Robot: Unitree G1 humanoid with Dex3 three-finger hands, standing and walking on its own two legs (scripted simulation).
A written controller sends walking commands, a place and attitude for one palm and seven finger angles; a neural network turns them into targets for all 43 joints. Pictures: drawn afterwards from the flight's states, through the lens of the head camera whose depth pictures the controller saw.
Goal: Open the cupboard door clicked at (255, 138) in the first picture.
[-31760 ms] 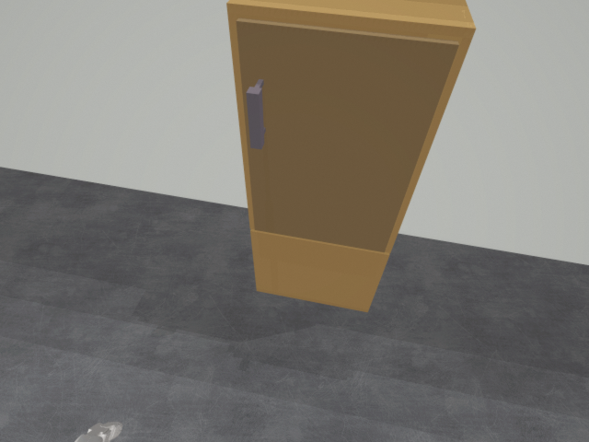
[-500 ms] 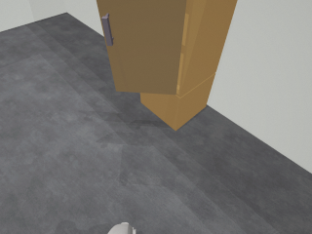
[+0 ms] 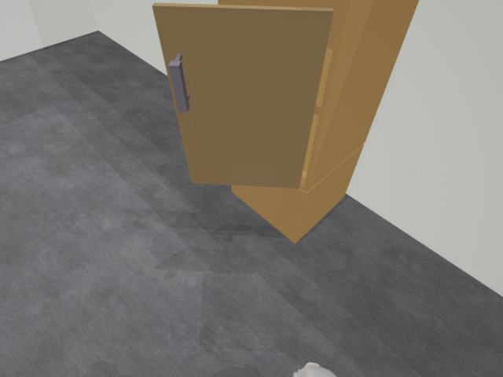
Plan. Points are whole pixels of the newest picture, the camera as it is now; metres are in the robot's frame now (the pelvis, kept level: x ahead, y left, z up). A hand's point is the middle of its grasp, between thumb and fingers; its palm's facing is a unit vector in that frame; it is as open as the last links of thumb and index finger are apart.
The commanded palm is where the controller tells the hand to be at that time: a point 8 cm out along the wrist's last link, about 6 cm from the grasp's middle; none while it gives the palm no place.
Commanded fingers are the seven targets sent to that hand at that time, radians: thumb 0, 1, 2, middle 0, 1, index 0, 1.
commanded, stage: take the last steps up to it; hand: left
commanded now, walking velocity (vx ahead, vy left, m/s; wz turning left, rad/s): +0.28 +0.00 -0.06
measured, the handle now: (181, 83) +0.76 +0.22 +0.05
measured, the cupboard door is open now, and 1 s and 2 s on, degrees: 42 42 42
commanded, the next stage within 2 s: come to a stop and stand still in 0.30 s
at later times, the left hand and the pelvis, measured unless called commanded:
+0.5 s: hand (168, 372) +0.16 +0.17 -0.19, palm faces +0.05 -0.99 -0.16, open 7.2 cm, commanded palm none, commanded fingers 0.00 0.90 0.90 -0.20 -0.30 -0.20 -0.30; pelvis +0.18 +0.00 -0.01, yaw -1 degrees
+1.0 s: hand (171, 333) +0.23 +0.17 -0.17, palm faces -0.02 -0.96 -0.27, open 7.3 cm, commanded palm none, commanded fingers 0.00 0.90 0.90 -0.20 -0.30 -0.20 -0.30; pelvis +0.16 -0.03 -0.01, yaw -3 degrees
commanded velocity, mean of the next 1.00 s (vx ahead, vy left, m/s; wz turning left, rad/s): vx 0.01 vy -0.01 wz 0.00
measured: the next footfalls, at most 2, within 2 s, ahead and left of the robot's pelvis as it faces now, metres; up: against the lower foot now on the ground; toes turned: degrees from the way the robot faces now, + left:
right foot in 0.12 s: +0.16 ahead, -0.12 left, +0.00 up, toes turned -8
left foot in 0.50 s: +0.29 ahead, +0.11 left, +0.00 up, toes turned +5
